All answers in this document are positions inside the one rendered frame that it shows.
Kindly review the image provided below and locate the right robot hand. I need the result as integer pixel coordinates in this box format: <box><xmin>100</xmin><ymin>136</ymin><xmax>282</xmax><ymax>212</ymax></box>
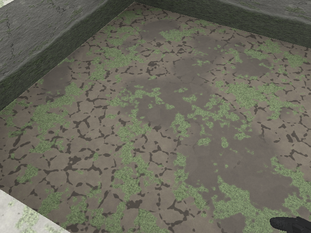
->
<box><xmin>269</xmin><ymin>216</ymin><xmax>311</xmax><ymax>233</ymax></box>

